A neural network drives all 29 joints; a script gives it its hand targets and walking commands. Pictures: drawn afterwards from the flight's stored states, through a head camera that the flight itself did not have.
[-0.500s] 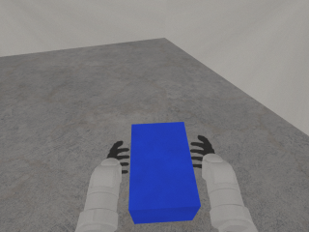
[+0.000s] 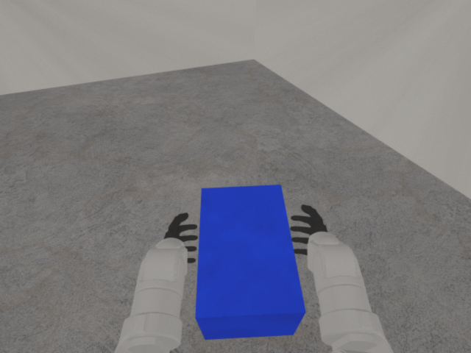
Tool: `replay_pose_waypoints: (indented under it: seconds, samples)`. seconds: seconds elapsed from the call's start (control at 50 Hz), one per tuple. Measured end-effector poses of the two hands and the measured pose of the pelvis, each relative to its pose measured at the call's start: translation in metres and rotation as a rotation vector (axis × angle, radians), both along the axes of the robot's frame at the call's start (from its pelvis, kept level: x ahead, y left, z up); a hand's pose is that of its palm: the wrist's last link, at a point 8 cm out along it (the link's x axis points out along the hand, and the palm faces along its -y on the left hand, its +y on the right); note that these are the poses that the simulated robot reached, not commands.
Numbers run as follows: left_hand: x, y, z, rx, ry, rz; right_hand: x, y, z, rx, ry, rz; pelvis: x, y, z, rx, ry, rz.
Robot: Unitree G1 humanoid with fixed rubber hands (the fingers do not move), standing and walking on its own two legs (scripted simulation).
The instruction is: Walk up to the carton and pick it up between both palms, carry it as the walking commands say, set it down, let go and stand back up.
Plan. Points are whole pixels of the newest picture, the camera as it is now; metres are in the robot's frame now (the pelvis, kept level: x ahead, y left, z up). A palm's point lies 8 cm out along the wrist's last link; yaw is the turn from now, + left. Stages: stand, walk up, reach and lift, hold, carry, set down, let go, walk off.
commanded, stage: carry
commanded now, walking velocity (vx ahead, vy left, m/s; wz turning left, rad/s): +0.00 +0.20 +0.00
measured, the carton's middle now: (245, 257) +0.33 -0.01 -0.03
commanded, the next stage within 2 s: none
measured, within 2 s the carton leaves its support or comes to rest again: neither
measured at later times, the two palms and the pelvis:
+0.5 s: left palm (135, 255) +0.26 +0.18 +0.08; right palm (290, 241) +0.27 -0.08 +0.10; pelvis -0.02 +0.05 -0.01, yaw +1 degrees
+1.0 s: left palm (85, 274) +0.23 +0.25 +0.08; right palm (249, 275) +0.21 -0.01 +0.09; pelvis -0.06 +0.15 -0.01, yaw -3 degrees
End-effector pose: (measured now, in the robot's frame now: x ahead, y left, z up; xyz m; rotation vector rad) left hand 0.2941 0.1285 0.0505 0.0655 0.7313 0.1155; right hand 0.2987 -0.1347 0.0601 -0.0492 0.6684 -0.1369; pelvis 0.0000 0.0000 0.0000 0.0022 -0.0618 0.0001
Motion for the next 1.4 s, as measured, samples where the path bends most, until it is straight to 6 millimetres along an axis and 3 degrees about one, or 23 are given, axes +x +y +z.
replay_pose_waypoints:
  seconds: [0.14,0.22,0.36,0.56,0.7,0.82,0.94,1.06,1.2,1.4]
  samples:
    - [0.004,0.001,0.007,0.007,-0.031,0.025,0.005,0.006,0.003,0.014,-0.035,-0.063,-0.008,0.008,-0.009,0.011,0.082,0.002]
    - [0.002,0.009,0.014,0.010,-0.052,0.048,0.001,0.016,0.015,0.030,-0.059,-0.076,-0.013,0.017,-0.011,0.022,0.105,0.001]
    - [-0.017,0.026,0.029,-0.008,-0.060,0.078,-0.013,0.033,0.029,0.013,-0.067,-0.076,-0.019,0.028,-0.016,0.011,0.129,0.003]
    - [-0.036,0.060,0.034,-0.002,0.011,0.093,-0.030,0.068,0.035,0.003,0.007,-0.063,-0.023,0.058,-0.008,-0.009,0.148,-0.016]
    - [-0.040,0.056,0.038,0.005,-0.013,0.056,-0.043,0.064,0.033,0.027,-0.015,-0.117,-0.036,0.068,-0.013,0.001,0.152,-0.051]
    - [-0.049,0.062,0.035,-0.013,0.043,-0.005,-0.069,0.068,0.029,0.018,0.043,-0.157,-0.045,0.087,-0.001,0.036,0.155,-0.042]
    - [-0.054,0.096,0.033,-0.023,-0.005,-0.016,-0.080,0.104,0.035,0.003,-0.004,-0.178,-0.059,0.126,-0.008,0.039,0.153,-0.049]
    - [-0.075,0.146,0.025,-0.041,0.006,0.033,-0.088,0.153,0.033,-0.019,0.010,-0.117,-0.070,0.159,-0.013,0.013,0.139,-0.071]
    - [-0.096,0.187,0.021,-0.049,0.005,0.025,-0.103,0.193,0.025,-0.029,0.009,-0.117,-0.085,0.199,-0.020,0.003,0.123,-0.063]
    - [-0.117,0.217,0.032,-0.030,0.000,-0.032,-0.140,0.223,0.032,-0.015,0.010,-0.163,-0.112,0.244,-0.007,-0.030,0.126,-0.106]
